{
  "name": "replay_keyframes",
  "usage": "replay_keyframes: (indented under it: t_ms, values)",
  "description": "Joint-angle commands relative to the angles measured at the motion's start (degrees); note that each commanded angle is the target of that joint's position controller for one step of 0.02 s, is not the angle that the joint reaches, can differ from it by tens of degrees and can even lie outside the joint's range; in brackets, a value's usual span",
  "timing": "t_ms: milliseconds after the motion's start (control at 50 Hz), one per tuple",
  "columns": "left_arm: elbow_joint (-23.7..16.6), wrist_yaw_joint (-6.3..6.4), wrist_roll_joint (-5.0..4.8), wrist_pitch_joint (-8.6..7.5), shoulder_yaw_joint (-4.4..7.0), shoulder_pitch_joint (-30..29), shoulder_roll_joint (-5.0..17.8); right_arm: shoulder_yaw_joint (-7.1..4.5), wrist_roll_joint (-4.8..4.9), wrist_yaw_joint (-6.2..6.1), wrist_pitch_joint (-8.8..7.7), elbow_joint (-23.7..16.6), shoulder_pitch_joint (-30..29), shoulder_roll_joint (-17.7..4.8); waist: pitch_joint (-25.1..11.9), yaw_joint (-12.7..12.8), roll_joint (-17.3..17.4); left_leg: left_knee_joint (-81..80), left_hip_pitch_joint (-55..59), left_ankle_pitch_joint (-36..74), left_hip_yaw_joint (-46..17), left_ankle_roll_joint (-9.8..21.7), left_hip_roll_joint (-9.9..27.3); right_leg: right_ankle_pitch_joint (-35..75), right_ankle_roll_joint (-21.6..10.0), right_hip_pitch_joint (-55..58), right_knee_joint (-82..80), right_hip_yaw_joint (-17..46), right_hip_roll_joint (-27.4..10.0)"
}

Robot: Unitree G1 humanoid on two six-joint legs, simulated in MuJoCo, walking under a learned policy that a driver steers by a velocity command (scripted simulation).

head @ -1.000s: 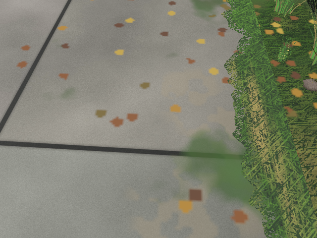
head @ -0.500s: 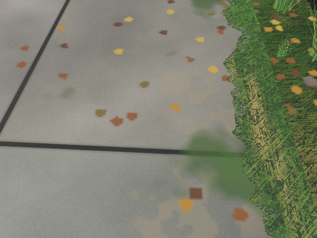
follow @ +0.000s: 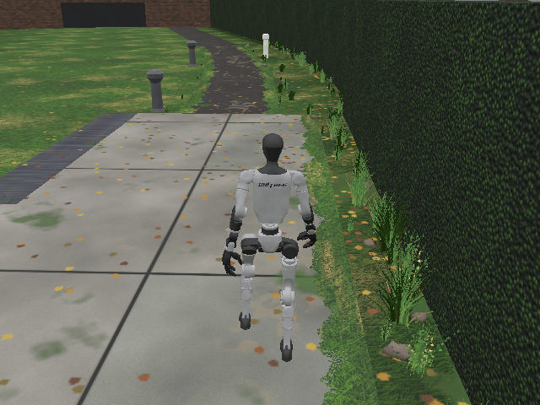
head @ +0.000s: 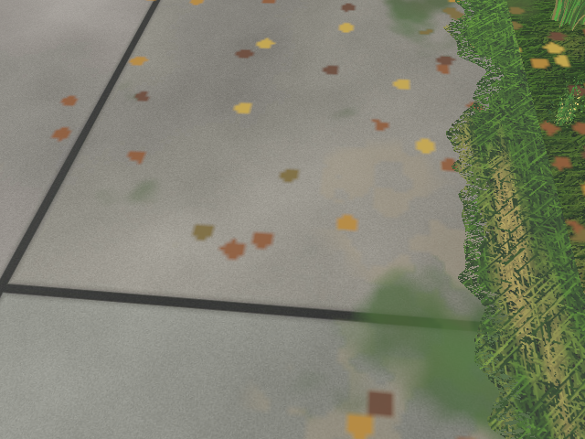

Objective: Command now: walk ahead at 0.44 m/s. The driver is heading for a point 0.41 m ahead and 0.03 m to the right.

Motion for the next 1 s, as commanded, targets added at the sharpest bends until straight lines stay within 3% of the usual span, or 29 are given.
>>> replay_keyframes:
  t_ms: [20, 100, 140, 160, 180, 200, 220, 240, 260, 280, 340, 380, 440, 480, 540, 620, 640, 660, 680, 700, 740, 780, 820, 860, 900, 920, 940, 980, 1000]
  values:
    - [-2.5, 1.0, -0.28, -0.22, 1.97, 1.8, 11.0, 0.92, 0.15, 0.68, -0.62, -6.6, -11.5, -0.1, 7.6, 0.6, -7.4, -10.7, 0.0, 6.2, 2.8, -0.9, -2.2, 17.0, -8.3, -6.7, -7.7, 6.5, -12.1]
    - [-2.3, 1.09, -1.24, -0.01, 2.84, 1.8, 11.5, 0.3, 0.42, 1.39, -0.77, -8.3, -12.8, -3.0, 7.8, -2.0, -7.6, -16.5, 2.9, 6.7, 0.9, 2.1, -2.6, 25.3, -7.0, -0.6, -5.0, 5.3, -15.5]
    - [-3.1, 1.05, -0.76, 0.63, 3.48, 0.0, 12.8, -1.19, 0.26, 1.27, -0.86, -7.0, -6.3, -5.8, 1.9, -6.5, -9.1, -16.0, 12.7, 4.2, 2.4, 4.3, -5.3, 46.0, -5.5, 2.1, 4.3, 3.4, -15.6]
    - [-3.6, 1.02, -0.33, 1.2, 3.39, -0.7, 12.3, -2.55, 0.44, 0.9, -0.64, -4.2, 2.7, -7.9, -3.7, -10.9, -9.0, -16.1, 23.8, 3.7, 3.5, 5.8, -7.0, 52.7, -4.2, 0.3, 14.8, 1.7, -13.6]
    - [-4.8, 0.94, 0.23, 1.39, 2.91, -1.3, 11.6, -3.67, 0.38, 0.31, -0.25, -1.6, 12.7, -10.3, -10.0, -15.1, -7.4, -14.8, 39.9, 2.0, -2.0, 8.2, -2.1, 44.3, -2.6, -9.9, 28.8, 0.8, -11.4]
    - [-5.9, 0.14, 0.21, 0.43, 0.73, 5.9, 3.4, -4.97, -1.14, 0.13, 0.09, 0.1, 20.3, -15.9, -20.7, -12.3, 7.6, -19.5, 61.8, -12.9, -30.2, 18.1, 14.2, 14.7, 1.2, -32.1, 53.7, -0.4, -1.3]
    - [-5.2, -0.25, -0.94, -1.42, 0.74, 4.3, 3.9, -3.53, -0.95, 0.43, 0.11, 0.5, 19.4, -11.8, -23.1, -12.3, 10.9, -31.7, 60.5, -19.9, -47.2, 19.2, 18.1, -14.4, 0.4, -38.9, 63.9, 8.1, 1.9]
    - [-7.8, -0.47, -2.82, -2.58, 2.31, -2.3, 9.2, -2.46, -0.52, 0.53, -0.33, -0.1, 13.2, -8.6, -11.5, -10.8, 8.7, -33.2, 51.3, -20.4, -39.4, 15.5, 15.8, -12.0, -1.0, -44.7, 67.7, 8.4, -1.7]
    - [-9.0, -0.18, -3.26, -3.08, 2.56, -6.5, 10.3, -1.8, -0.59, 0.61, -0.69, -1.3, 7.7, -6.5, -5.6, -8.9, 4.0, -34.3, 41.4, -14.4, -30.5, 13.7, 14.0, -6.5, -1.9, -43.7, 65.8, 6.8, -4.9]
    - [-9.0, 0.38, -2.69, -2.78, 3.02, -8.0, 10.0, -1.2, -1.16, 0.92, -1.05, -1.6, 4.1, -4.4, -1.9, -6.8, 0.1, -36.0, 32.8, -7.2, -22.8, 12.2, 11.8, -2.3, -1.9, -40.7, 62.4, 5.8, -7.3]
    - [-8.1, 1.07, -1.64, -0.13, 3.36, -4.4, 6.6, -0.67, -2.06, 1.35, -1.92, -0.2, 2.3, -2.6, 0.4, -2.4, 2.6, -38.8, 21.0, 10.0, -11.2, 11.4, 7.9, 0.0, -0.9, -31.4, 56.2, 5.4, -9.5]
    - [-9.2, 1.42, -0.98, 0.58, 3.68, -5.8, 6.6, -0.7, -2.46, 0.81, -2.19, 1.2, 3.7, -4.0, 1.4, -1.3, 2.2, -38.2, 19.0, 26.4, -6.1, 12.3, 7.3, 1.8, 0.5, -32.2, 52.1, 4.2, -8.7]
    - [-11.9, 1.09, 0.06, 0.43, 3.38, -12.2, 5.9, -0.66, -2.51, -0.7, -1.42, 2.1, 4.6, -5.4, 0.8, -2.1, 1.6, -37.1, 19.6, 33.3, -0.7, 11.3, 4.8, 11.5, 1.9, -32.2, 37.5, 2.3, -8.0]
    - [-13.1, 0.55, 0.04, 0.29, 2.79, -17.5, 4.9, -0.63, -2.26, -1.34, -0.84, 2.9, 6.9, -6.3, -0.4, -4.4, 1.6, -36.3, 21.2, 32.4, 0.7, 10.2, 3.9, 18.4, 2.0, -29.4, 28.5, 0.8, -6.2]
    - [-14.1, 0.11, -0.19, 0.62, 2.9, -20.8, 6.5, -0.75, -1.59, -1.71, 0.21, 4.5, 9.3, -7.4, -1.7, -5.6, 1.6, -34.1, 26.6, 29.8, -1.2, 10.1, 6.0, 19.9, 1.8, -27.7, 22.4, 1.6, -4.8]
    - [-13.2, -0.13, 0.74, 0.15, 4.11, -17.5, 9.8, -0.71, -0.55, -2.1, 1.66, 5.6, 8.7, -6.6, -3.3, -2.4, 0.4, -23.2, 30.7, 25.7, -2.8, 6.6, 4.9, 21.9, -1.5, -20.2, 12.2, 1.2, -2.9]
    - [-12.5, 0.3, 1.17, 0.0, 5.15, -14.5, 13.6, -0.4, -1.58, -2.12, 1.5, 5.7, 11.5, -5.7, -6.7, -2.6, -3.3, -16.6, 28.2, 20.5, -1.1, 3.7, 1.1, 43.8, -3.2, -11.8, 12.6, 4.9, -6.9]
    - [-12.0, 0.57, 1.66, 0.44, 5.12, -12.5, 15.3, 0.9, -2.65, -1.84, 1.02, 7.1, 19.9, -1.1, -13.7, -6.3, -11.0, -7.1, 18.0, -0.4, 0.6, 0.4, -3.3, 59.9, -10.6, 3.2, 17.2, 14.0, -16.0]
    - [-11.0, 0.4, 1.26, 1.18, 4.02, -10.1, 10.2, 1.5, -2.12, -1.87, 1.48, 8.0, 19.5, -0.1, -17.3, -3.6, -14.3, 1.5, 14.5, -24.1, -0.8, -1.8, -5.6, 58.4, -16.3, 5.0, 15.1, 20.8, -21.3]
    - [-11.0, 0.04, 0.65, 1.36, 2.99, -11.3, 7.7, 0.74, -1.02, -1.88, 2.43, 7.0, 15.3, -3.2, -15.3, -3.3, -12.2, 6.6, 11.9, -33.6, -3.5, -2.6, -4.8, 46.8, -16.1, 1.4, 12.3, 21.8, -20.6]
    - [-12.2, 0.05, 0.55, 1.51, 2.95, -18.0, 9.1, 0.02, -0.61, -2.9, 4.49, 6.3, 11.0, -4.4, -9.3, -4.7, -7.5, 8.3, 9.6, -30.2, -4.6, -3.2, -2.4, 26.3, -12.9, -7.9, 7.8, 19.8, -18.3]
    - [-13.3, 0.56, 0.96, 1.97, 3.14, -23.9, 10.0, -0.15, -0.96, -3.84, 6.07, 6.5, 10.4, -3.6, -5.6, -6.8, -8.1, 1.3, 14.5, -24.2, -4.1, -3.9, -1.1, 13.7, -10.0, -17.7, 3.7, 16.5, -15.4]
    - [-13.1, 0.87, 1.26, 2.59, 3.16, -25.0, 9.6, 0.13, -1.23, -4.15, 6.36, 7.9, 11.8, -1.9, -5.7, -7.4, -9.1, -5.5, 21.0, -17.1, -2.1, -3.8, -2.1, 9.8, -9.1, -22.3, 2.6, 12.7, -12.9]
    - [-12.4, 1.09, 0.33, 2.98, 3.04, -25.0, 9.0, 0.23, -1.66, -3.83, 6.29, 9.4, 13.4, -1.0, -6.1, -8.4, -8.4, -14.7, 26.9, -6.8, -0.2, -2.8, -3.3, 2.5, -7.6, -24.2, 3.1, 9.7, -10.8]
    - [-10.6, 1.01, -0.26, 3.11, 2.68, -22.0, 7.7, 0.09, -2.97, -3.39, 6.42, 9.0, 11.9, -2.5, -3.6, -7.5, -6.0, -20.9, 28.7, -2.4, -1.6, -0.7, -1.7, -9.4, -3.4, -26.3, 3.4, 8.1, -8.2]
    - [-10.2, 0.92, 0.24, 3.18, 2.66, -21.0, 7.7, 0.0, -3.02, -3.53, 6.43, 8.0, 10.7, -4.2, -1.2, -6.1, -3.9, -24.1, 26.8, -6.0, -4.5, 1.0, 1.3, -11.6, -1.4, -26.9, 5.0, 7.0, -6.7]
    - [-10.5, 1.14, 0.35, 3.44, 2.73, -20.3, 6.7, -0.5, -2.1, -3.44, 6.06, 8.6, 9.1, -6.5, 1.4, -3.7, 3.5, -25.4, 17.1, -17.9, -4.9, 2.6, 1.0, -7.3, 0.3, -21.5, 6.4, 2.6, -3.0]
    - [-9.7, 1.56, 0.52, 3.41, 2.94, -20.3, 7.3, 0.15, -2.07, -3.36, 4.6, 8.4, 6.8, -3.4, 2.3, -3.6, 4.1, -28.6, 12.3, -19.6, -4.9, 1.0, 0.5, 1.8, 0.4, -14.4, 11.0, 1.9, -2.5]
    - [-9.1, 1.74, 0.36, 3.41, 2.99, -19.8, 7.3, 0.01, -2.06, -3.33, 4.01, 8.5, 6.6, -3.8, 2.0, -3.5, 3.5, -28.3, 13.0, -15.9, -4.5, 0.1, 0.1, 5.0, -0.2, -13.4, 11.7, 2.1, -2.8]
